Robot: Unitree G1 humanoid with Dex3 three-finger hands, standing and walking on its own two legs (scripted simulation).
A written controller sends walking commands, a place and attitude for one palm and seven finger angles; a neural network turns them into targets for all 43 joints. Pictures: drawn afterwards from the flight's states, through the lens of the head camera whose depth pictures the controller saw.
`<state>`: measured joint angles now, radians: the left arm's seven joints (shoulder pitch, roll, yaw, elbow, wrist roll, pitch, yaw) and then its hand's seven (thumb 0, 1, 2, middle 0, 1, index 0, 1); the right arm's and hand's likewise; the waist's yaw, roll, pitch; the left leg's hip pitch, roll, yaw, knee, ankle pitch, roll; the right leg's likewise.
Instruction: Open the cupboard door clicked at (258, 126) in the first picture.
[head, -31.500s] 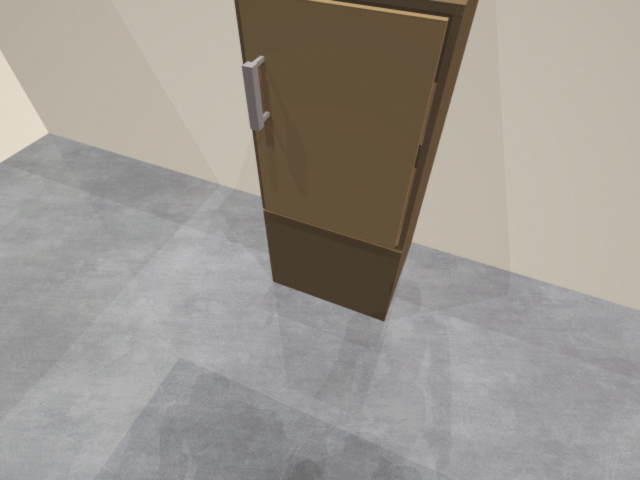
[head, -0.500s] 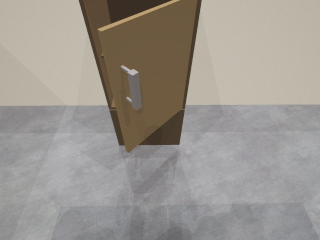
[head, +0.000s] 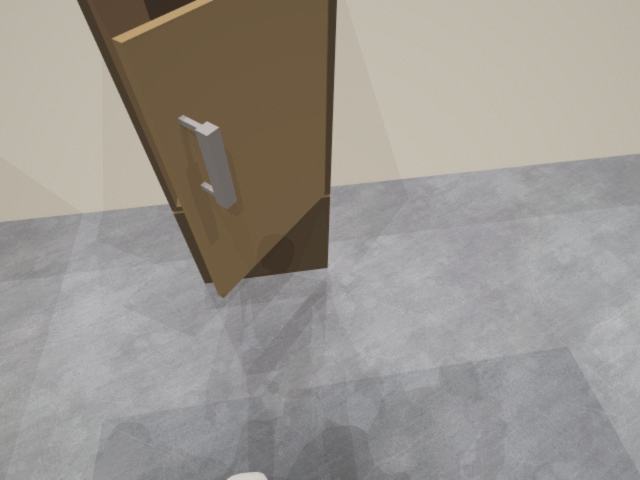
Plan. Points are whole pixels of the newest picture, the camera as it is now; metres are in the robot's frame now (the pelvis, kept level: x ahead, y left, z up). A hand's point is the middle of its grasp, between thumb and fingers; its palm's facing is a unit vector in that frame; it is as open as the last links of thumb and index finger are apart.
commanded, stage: walk to a spot facing it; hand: left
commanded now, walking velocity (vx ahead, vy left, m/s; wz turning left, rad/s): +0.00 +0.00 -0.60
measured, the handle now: (207, 163) +0.54 +0.21 +0.06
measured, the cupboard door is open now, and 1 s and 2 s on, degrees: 46 46 46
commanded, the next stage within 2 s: none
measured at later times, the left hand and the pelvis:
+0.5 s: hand out of the picture +0.07 +0.18 -0.15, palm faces -0.19 -0.94 -0.27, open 7.3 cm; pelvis +0.01 -0.01 +0.01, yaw -17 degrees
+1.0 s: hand (273, 386) +0.27 +0.09 -0.15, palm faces -0.59 -0.75 -0.29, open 7.3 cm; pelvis +0.03 -0.01 +0.00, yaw -36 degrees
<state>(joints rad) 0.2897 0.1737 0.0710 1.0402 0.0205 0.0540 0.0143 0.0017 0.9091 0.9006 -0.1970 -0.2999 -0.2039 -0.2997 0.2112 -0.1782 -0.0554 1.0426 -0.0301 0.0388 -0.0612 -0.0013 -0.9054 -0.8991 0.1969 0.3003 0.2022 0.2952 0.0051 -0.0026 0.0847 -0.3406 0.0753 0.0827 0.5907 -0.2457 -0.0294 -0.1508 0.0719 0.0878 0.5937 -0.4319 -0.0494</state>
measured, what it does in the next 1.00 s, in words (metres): steps on the spot, turning right: left foot, then right foot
